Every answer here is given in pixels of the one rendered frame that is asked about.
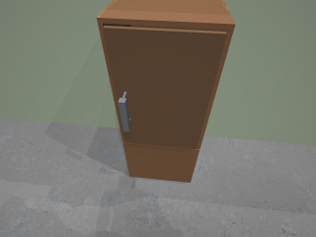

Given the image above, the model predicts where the handle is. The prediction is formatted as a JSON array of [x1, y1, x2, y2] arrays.
[[118, 92, 131, 132]]

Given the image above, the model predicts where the cupboard door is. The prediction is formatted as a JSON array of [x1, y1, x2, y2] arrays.
[[103, 26, 227, 149]]

